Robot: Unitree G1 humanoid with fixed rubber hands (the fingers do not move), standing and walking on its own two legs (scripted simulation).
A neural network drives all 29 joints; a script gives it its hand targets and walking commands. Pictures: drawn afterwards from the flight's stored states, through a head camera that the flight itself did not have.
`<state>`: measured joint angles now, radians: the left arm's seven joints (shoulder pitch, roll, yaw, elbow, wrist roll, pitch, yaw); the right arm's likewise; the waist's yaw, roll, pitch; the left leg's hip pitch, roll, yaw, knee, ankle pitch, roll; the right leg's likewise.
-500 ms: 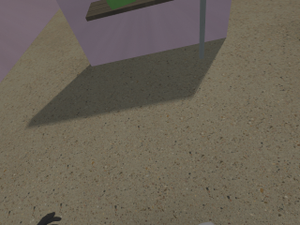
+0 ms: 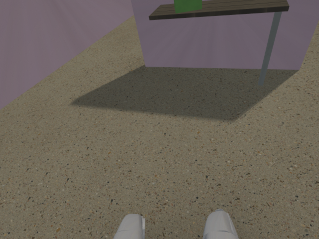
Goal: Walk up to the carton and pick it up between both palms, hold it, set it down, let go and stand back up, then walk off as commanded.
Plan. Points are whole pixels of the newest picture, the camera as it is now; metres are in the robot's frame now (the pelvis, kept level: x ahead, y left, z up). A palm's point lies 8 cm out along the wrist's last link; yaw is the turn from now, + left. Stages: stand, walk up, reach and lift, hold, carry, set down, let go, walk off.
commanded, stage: walk off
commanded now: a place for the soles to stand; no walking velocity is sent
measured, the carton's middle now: out of the picture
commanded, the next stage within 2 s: none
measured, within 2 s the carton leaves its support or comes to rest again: neither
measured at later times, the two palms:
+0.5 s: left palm out of the picture +0.07 +0.35 +0.08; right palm out of the picture -0.13 -0.38 +0.11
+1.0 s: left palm (100, 211) +0.20 +0.18 +0.00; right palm out of the picture -0.06 -0.39 +0.00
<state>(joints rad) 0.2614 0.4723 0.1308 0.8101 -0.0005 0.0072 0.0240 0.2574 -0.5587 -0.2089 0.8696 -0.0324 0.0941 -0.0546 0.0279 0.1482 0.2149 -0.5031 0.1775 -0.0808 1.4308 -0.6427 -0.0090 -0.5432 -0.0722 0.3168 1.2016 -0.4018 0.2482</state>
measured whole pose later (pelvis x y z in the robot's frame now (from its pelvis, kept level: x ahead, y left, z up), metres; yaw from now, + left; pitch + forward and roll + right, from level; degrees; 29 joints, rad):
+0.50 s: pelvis -0.08 +0.01 +0.15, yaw -14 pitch -9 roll -2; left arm 0.24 0.53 0.09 0.76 0.08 0.11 -0.04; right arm 0.44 -0.52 -0.20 0.76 -0.03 0.00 -0.05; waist 0.07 0.01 0.13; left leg -0.02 0.09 0.07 0.28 -0.31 0.03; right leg -0.36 0.01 -0.09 1.22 -0.47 0.02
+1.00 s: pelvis +0.02 -0.08 +0.09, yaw -19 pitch -6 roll +0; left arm 0.31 0.37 0.06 0.73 0.06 0.02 0.06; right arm 0.45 -0.37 -0.11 0.71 -0.04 0.06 -0.01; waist -0.01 -0.02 0.07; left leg -0.38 0.00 -0.07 0.96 -0.32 0.07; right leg 0.10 0.06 -0.07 0.62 -0.62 -0.06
